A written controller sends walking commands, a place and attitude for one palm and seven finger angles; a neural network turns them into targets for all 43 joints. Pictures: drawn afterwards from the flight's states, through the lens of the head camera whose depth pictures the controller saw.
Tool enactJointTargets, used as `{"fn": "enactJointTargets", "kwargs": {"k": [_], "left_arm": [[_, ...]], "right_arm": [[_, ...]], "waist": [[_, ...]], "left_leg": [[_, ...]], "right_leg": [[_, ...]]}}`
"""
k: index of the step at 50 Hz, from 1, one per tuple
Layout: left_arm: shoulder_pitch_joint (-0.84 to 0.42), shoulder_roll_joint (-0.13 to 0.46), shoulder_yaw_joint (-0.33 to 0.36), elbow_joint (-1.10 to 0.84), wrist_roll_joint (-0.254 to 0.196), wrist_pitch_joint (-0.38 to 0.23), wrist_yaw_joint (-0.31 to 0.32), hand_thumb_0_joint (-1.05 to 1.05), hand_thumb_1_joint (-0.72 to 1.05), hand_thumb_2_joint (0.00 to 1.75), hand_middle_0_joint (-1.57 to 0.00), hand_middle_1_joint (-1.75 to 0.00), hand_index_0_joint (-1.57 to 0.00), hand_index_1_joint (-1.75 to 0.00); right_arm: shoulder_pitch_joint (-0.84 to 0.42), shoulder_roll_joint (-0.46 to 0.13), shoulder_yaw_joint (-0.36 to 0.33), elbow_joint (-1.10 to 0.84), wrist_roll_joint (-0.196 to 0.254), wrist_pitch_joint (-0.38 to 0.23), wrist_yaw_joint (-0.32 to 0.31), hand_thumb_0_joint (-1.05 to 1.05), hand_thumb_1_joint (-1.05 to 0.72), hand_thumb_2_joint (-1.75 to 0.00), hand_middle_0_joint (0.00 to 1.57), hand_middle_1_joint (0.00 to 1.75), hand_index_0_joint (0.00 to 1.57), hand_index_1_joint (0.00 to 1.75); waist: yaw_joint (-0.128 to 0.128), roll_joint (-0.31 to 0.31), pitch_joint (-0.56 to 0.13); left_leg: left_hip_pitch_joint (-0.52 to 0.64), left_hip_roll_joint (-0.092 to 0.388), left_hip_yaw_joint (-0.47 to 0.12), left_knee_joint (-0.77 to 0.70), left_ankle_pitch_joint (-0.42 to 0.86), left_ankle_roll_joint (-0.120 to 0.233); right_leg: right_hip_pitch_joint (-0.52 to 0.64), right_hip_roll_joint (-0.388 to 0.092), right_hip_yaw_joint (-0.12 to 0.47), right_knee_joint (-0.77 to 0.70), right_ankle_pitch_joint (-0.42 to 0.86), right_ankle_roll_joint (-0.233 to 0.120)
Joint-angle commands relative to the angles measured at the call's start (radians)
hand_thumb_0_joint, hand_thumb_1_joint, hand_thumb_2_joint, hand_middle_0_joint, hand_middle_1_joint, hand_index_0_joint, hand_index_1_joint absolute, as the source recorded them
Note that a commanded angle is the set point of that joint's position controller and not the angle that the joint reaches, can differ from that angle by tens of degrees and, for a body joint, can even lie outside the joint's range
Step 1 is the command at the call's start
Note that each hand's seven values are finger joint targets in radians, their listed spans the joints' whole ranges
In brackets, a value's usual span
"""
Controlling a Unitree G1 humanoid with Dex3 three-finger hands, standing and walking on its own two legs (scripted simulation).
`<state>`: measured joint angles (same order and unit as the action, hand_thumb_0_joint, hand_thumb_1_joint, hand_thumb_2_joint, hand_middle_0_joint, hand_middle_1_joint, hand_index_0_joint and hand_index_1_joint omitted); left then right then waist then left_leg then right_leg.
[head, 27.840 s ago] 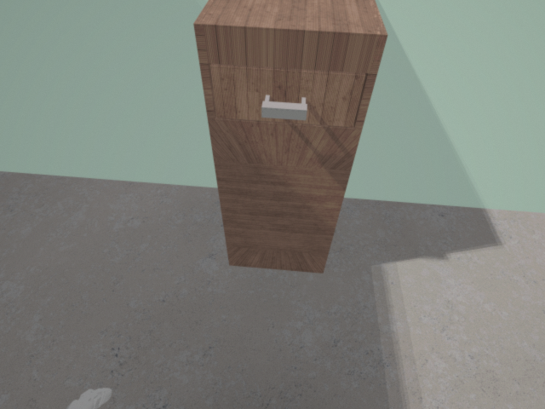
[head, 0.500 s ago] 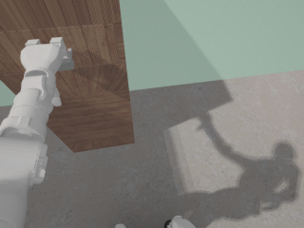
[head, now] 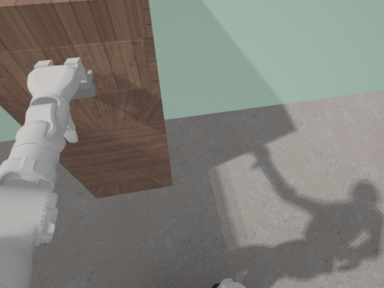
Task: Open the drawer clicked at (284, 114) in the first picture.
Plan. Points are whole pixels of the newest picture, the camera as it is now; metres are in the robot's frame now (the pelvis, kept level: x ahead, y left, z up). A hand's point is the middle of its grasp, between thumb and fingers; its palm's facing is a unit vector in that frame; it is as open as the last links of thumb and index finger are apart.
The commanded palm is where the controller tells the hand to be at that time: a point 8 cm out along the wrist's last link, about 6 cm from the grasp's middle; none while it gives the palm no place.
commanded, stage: lift the fingers back up to retry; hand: left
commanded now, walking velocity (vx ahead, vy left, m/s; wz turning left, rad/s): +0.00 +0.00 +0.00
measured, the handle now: (70, 83) +0.56 +0.25 +0.07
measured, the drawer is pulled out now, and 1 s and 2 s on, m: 0.00 0.00 0.00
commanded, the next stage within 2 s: re-aim the fingers above the handle in 0.50 s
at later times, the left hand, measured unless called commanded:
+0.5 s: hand (53, 87) +0.49 +0.24 +0.13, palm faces -0.15 +0.00 -0.99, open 13.8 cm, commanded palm +0.47 +0.24 +0.19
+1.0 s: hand (73, 81) +0.50 +0.21 +0.13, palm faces -0.12 -0.01 -0.99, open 13.8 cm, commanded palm +0.49 +0.22 +0.18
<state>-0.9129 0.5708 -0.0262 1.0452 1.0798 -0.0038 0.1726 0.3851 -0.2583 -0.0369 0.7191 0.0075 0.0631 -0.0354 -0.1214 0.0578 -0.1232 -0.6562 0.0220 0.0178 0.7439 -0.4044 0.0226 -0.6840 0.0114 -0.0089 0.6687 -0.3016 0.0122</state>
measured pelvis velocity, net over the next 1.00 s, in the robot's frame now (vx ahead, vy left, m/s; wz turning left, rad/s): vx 0.00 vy -0.01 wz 0.01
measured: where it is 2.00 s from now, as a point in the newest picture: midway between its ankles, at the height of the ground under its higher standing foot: outside the picture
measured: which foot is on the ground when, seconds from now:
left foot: down 0.00-1.00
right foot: down 0.00-1.00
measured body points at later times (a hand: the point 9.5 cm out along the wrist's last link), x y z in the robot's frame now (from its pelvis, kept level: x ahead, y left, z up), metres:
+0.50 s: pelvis +0.01 -0.01 +0.02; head +0.07 -0.03 +0.46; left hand +0.49 +0.24 +0.18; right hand +0.08 -0.28 -0.12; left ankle -0.04 +0.10 -0.71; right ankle +0.00 -0.13 -0.71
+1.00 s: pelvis +0.00 -0.01 +0.01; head +0.07 -0.02 +0.46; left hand +0.50 +0.21 +0.18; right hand +0.02 -0.28 -0.12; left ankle -0.04 +0.10 -0.71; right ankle +0.00 -0.13 -0.71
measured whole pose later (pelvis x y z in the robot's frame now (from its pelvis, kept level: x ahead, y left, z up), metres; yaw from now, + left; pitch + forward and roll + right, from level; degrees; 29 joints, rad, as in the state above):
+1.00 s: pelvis +0.00 -0.01 +0.01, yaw +1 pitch +14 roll -1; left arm -1.01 0.54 -0.11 1.07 1.03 0.03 0.01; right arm 0.35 -0.26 -0.02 0.74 0.03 0.09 -0.05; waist -0.12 0.06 -0.10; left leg -0.51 0.01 0.02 0.62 -0.35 0.02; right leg -0.55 0.00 -0.01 0.58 -0.27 0.01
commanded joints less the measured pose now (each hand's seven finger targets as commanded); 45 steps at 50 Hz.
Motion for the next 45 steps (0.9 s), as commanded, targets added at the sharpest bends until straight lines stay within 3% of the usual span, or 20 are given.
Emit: {"fn": "enactJointTargets", "kwargs": {"k": [1,5,8,10,12,13,15,18,19,21,24,27,30,31,32,34,37,41,43,45], "left_arm": [[-0.57,0.26,0.06,-0.33,-0.013,-0.042,0.051,0.0,-0.5,0.3,-0.3,-1.2,-0.3,-1.2],[-0.553,0.289,0.097,-0.433,-0.029,-0.056,0.05,0.0,-0.5,0.3,-0.3,-1.2,-0.3,-1.2],[-0.548,0.272,0.083,-0.474,-0.042,-0.054,0.046,0.0,-0.5,0.3,-0.3,-1.2,-0.3,-1.2],[-0.504,0.292,0.104,-0.395,-0.038,-0.017,0.048,0.0,-0.5,0.3,-0.3,-1.2,-0.3,-1.2],[-0.468,0.269,0.079,-0.289,-0.031,0.044,0.036,0.0,-0.5,0.3,-0.3,-1.2,-0.3,-1.2],[-0.461,0.261,0.071,-0.28,-0.03,0.067,0.022,0.0,-0.5,0.3,-0.3,-1.2,-0.3,-1.2],[-0.437,0.215,0.016,-0.212,-0.033,0.123,-0.018,0.0,-0.5,0.3,-0.3,-1.2,-0.3,-1.2],[-0.372,0.202,-0.014,-0.12,-0.038,0.154,-0.111,0.0,-0.5,0.3,-0.3,-1.2,-0.3,-1.2],[-0.365,0.166,-0.057,-0.135,-0.045,0.143,-0.145,0.0,-0.5,0.3,-0.3,-1.2,-0.3,-1.2],[-0.363,0.174,-0.056,-0.181,-0.055,0.094,-0.2,0.0,-0.5,0.3,-0.3,-1.2,-0.3,-1.2],[-0.41,0.25,0.006,-0.307,-0.062,-0.036,-0.226,0.0,-0.5,0.3,-0.3,-1.2,-0.3,-1.2],[-0.457,0.313,0.085,-0.426,-0.058,-0.142,-0.168,0.0,-0.5,0.3,-0.3,-1.2,-0.3,-1.2],[-0.528,0.351,0.142,-0.437,-0.047,-0.171,-0.055,0.0,-0.5,0.3,-0.3,-1.2,-0.3,-1.2],[-0.518,0.357,0.155,-0.421,-0.034,-0.16,-0.016,0.0,-0.5,0.3,-0.3,-1.2,-0.3,-1.2],[-0.564,0.323,0.121,-0.409,-0.027,-0.139,0.022,0.0,-0.5,0.3,-0.3,-1.2,-0.3,-1.2],[-0.585,0.327,0.124,-0.339,-0.009,-0.081,0.081,0.0,-0.5,0.3,-0.3,-1.2,-0.3,-1.2],[-0.609,0.264,0.051,-0.241,0.01,0.027,0.096,0.0,-0.5,0.3,-0.3,-1.2,-0.3,-1.2],[-0.583,0.172,-0.048,-0.181,-0.022,0.106,-0.01,0.0,-0.5,0.3,-0.3,-1.2,-0.3,-1.2],[-0.563,0.099,-0.105,-0.147,-0.047,0.104,-0.081,0.0,-0.5,0.3,-0.3,-1.2,-0.3,-1.2],[-0.552,0.118,-0.096,-0.139,-0.061,0.075,-0.13,0.0,-0.5,0.3,-0.3,-1.2,-0.3,-1.2]], "right_arm": [[0.113,-0.161,-0.062,-0.058,-0.006,-0.025,-0.012,0.0,-0.9,-0.9,0.2,0.3,0.2,0.3],[0.102,-0.159,-0.065,-0.065,-0.009,-0.028,-0.008,0.0,-0.9,-0.9,0.2,0.3,0.2,0.3],[0.088,-0.155,-0.068,-0.062,-0.009,-0.028,-0.005,0.0,-0.9,-0.9,0.2,0.3,0.2,0.3],[0.079,-0.157,-0.062,-0.045,-0.003,-0.021,0.003,0.0,-0.9,-0.9,0.2,0.3,0.2,0.3],[0.06,-0.157,-0.052,-0.04,0.005,-0.007,0.011,0.0,-0.9,-0.9,0.2,0.3,0.2,0.3],[0.05,-0.161,-0.05,-0.047,0.005,0.0,0.014,0.0,-0.9,-0.9,0.2,0.3,0.2,0.3],[0.028,-0.164,-0.042,-0.056,0.013,0.014,0.013,0.0,-0.9,-0.9,0.2,0.3,0.2,0.3],[0.01,-0.177,-0.037,-0.073,0.02,0.037,-0.001,0.0,-0.9,-0.9,0.2,0.3,0.2,0.3],[0.0,-0.174,-0.032,-0.086,0.024,0.04,-0.007,0.0,-0.9,-0.9,0.2,0.3,0.2,0.3],[-0.017,-0.177,-0.033,-0.103,0.024,0.041,-0.021,0.0,-0.9,-0.9,0.2,0.3,0.2,0.3],[-0.027,-0.165,-0.033,-0.121,0.02,0.038,-0.043,0.0,-0.9,-0.9,0.2,0.3,0.2,0.3],[-0.015,-0.147,-0.041,-0.126,0.011,0.021,-0.048,0.0,-0.9,-0.9,0.2,0.3,0.2,0.3],[0.002,-0.137,-0.047,-0.107,0.002,0.004,-0.033,0.0,-0.9,-0.9,0.2,0.3,0.2,0.3],[-0.001,-0.135,-0.047,-0.101,0.0,-0.001,-0.027,0.0,-0.9,-0.9,0.2,0.3,0.2,0.3],[0.005,-0.134,-0.047,-0.091,0.0,-0.006,-0.02,0.0,-0.9,-0.9,0.2,0.3,0.2,0.3],[0.015,-0.139,-0.051,-0.071,-0.002,-0.015,-0.007,0.0,-0.9,-0.9,0.2,0.3,0.2,0.3],[0.025,-0.15,-0.05,-0.052,0.001,-0.015,0.004,0.0,-0.9,-0.9,0.2,0.3,0.2,0.3],[0.028,-0.163,-0.052,-0.062,0.008,0.0,-0.001,0.0,-0.9,-0.9,0.2,0.3,0.2,0.3],[0.031,-0.167,-0.052,-0.061,0.012,0.006,-0.012,0.0,-0.9,-0.9,0.2,0.3,0.2,0.3],[0.025,-0.176,-0.046,-0.056,0.015,0.007,-0.023,0.0,-0.9,-0.9,0.2,0.3,0.2,0.3]], "waist": [[-0.009,0.096,-0.494],[0.017,0.14,-0.561],[0.011,0.124,-0.566],[0.024,0.108,-0.493],[0.026,0.06,-0.406],[0.037,0.06,-0.421],[0.03,0.016,-0.363],[0.022,-0.096,-0.318],[0.02,-0.108,-0.302],[0.017,-0.143,-0.281],[0.028,-0.103,-0.309],[0.048,-0.003,-0.364],[0.048,0.055,-0.378],[0.056,0.077,-0.396],[0.037,0.091,-0.401],[0.03,0.088,-0.416],[0.011,0.099,-0.433],[-0.006,0.011,-0.46],[-0.034,-0.059,-0.4],[-0.037,-0.08,-0.314]], "left_leg": [[0.365,-0.014,-0.027,-0.052,0.634,0.004],[0.459,-0.01,-0.037,-0.042,0.824,-0.01],[0.486,-0.01,-0.035,-0.038,0.897,-0.013],[0.44,-0.013,-0.03,-0.058,0.853,-0.011],[0.368,-0.016,-0.02,-0.097,0.735,-0.008],[0.368,-0.017,-0.01,-0.108,0.739,-0.007],[0.336,-0.018,0.004,-0.133,0.669,-0.001],[0.3,-0.024,0.021,-0.16,0.565,0.012],[0.291,-0.027,0.025,-0.167,0.536,0.017],[0.292,-0.033,0.023,-0.172,0.489,0.025],[0.302,-0.041,0.016,-0.17,0.461,0.032],[0.345,-0.043,0.008,-0.142,0.532,0.025],[0.333,-0.043,-0.003,-0.12,0.561,0.011],[0.327,-0.045,-0.001,-0.117,0.57,0.006],[0.332,-0.044,-0.002,-0.114,0.566,0.0],[0.316,-0.042,0.004,-0.113,0.541,-0.003],[0.335,-0.036,0.008,-0.129,0.524,-0.007],[0.36,-0.033,0.01,-0.139,0.514,0.01],[0.354,-0.029,0.002,-0.152,0.482,0.018],[0.324,-0.03,-0.001,-0.163,0.42,0.024]], "right_leg": [[0.223,0.048,-0.032,-0.037,0.376,-0.031],[0.261,0.05,-0.036,-0.036,0.458,-0.03],[0.288,0.048,-0.034,-0.047,0.509,-0.026],[0.298,0.047,-0.039,-0.055,0.504,-0.028],[0.316,0.044,-0.048,-0.069,0.459,-0.032],[0.351,0.041,-0.042,-0.076,0.479,-0.035],[0.363,0.034,-0.044,-0.091,0.474,-0.031],[0.411,0.025,-0.034,-0.12,0.484,-0.026],[0.413,0.02,-0.031,-0.123,0.486,-0.022],[0.417,0.016,-0.022,-0.136,0.475,-0.019],[0.436,0.011,0.0,-0.132,0.462,-0.023],[0.4,0.018,0.002,-0.103,0.451,-0.032],[0.356,0.026,-0.007,-0.081,0.423,-0.037],[0.353,0.027,-0.009,-0.072,0.416,-0.038],[0.328,0.03,-0.013,-0.071,0.403,-0.039],[0.324,0.031,-0.015,-0.071,0.386,-0.037],[0.309,0.033,-0.025,-0.081,0.361,-0.037],[0.355,0.03,-0.022,-0.109,0.391,-0.027],[0.338,0.029,-0.025,-0.132,0.369,-0.024],[0.303,0.027,-0.023,-0.143,0.329,-0.021]]}}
